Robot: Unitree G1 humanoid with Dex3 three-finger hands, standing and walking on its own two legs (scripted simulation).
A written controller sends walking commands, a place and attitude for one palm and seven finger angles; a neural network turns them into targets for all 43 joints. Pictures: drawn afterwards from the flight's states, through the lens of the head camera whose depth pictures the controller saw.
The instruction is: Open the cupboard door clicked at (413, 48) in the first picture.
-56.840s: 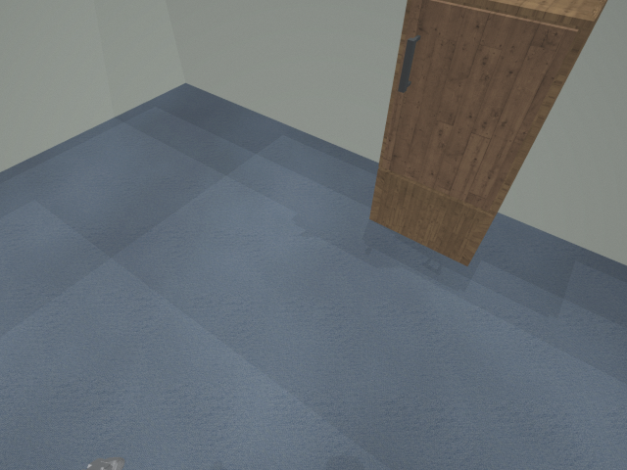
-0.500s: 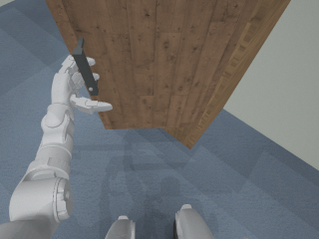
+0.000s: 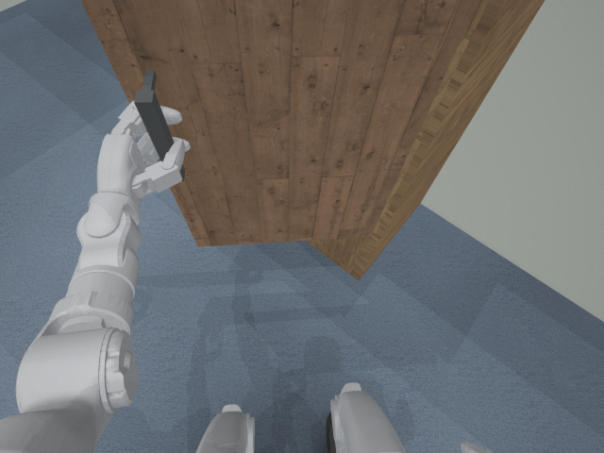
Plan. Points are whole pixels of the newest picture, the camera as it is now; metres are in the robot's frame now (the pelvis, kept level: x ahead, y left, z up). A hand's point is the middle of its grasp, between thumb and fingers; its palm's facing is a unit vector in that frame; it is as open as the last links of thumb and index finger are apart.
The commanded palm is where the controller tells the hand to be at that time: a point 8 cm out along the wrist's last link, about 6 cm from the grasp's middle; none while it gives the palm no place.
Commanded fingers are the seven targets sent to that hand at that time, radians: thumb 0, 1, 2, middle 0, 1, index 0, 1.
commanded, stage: pull the door open along its arc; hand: left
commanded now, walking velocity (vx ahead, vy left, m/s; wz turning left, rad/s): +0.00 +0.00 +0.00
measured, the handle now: (164, 130) +0.53 +0.17 +0.07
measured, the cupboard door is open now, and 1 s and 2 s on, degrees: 44 80 76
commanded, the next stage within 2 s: open thumb and fingers to let go in 1.06 s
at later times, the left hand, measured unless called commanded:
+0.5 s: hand (182, 210) +0.41 +0.13 +0.06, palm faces -0.07 -1.00 +0.00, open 6.2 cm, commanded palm +0.35 +0.18 +0.07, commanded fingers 0.00 0.90 0.90 -0.40 -1.35 -0.40 -1.35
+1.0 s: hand (261, 315) +0.27 +0.04 +0.07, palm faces +0.23 -0.97 -0.06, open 6.2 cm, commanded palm +0.19 +0.07 +0.07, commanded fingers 0.00 0.90 0.90 -0.40 -1.35 -0.40 -1.35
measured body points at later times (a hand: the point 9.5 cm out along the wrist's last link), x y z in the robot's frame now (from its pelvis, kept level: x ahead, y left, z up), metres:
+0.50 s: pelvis +0.01 +0.00 +0.02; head +0.10 -0.01 +0.46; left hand +0.40 +0.18 +0.07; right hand +0.09 -0.26 -0.10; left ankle +0.00 +0.13 -0.65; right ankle +0.06 -0.14 -0.65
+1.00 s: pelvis +0.03 -0.03 +0.02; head +0.06 -0.04 +0.47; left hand +0.25 +0.09 +0.08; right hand +0.24 -0.21 -0.06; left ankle +0.00 +0.13 -0.65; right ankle +0.06 -0.14 -0.65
